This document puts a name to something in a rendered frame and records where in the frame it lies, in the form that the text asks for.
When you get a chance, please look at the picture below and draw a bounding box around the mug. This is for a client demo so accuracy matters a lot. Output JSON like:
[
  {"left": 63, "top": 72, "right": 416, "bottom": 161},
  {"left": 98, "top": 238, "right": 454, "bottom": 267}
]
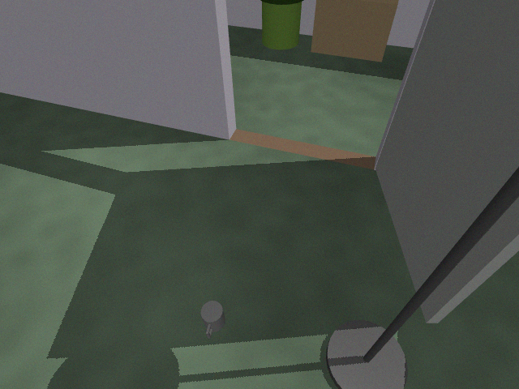
[{"left": 201, "top": 301, "right": 225, "bottom": 339}]

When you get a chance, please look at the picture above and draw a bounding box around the potted plant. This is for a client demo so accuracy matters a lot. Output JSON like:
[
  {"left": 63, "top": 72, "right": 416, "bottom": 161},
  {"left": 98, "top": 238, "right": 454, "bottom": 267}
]
[{"left": 260, "top": 0, "right": 304, "bottom": 49}]

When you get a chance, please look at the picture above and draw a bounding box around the floor lamp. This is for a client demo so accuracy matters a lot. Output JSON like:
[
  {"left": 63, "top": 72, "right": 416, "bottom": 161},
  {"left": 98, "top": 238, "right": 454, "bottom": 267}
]
[{"left": 326, "top": 167, "right": 519, "bottom": 389}]

